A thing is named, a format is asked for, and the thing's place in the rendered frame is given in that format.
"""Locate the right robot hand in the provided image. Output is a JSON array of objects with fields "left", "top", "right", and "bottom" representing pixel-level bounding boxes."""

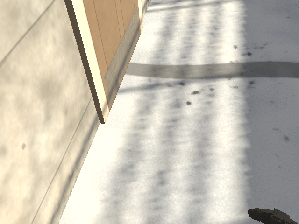
[{"left": 248, "top": 208, "right": 298, "bottom": 224}]

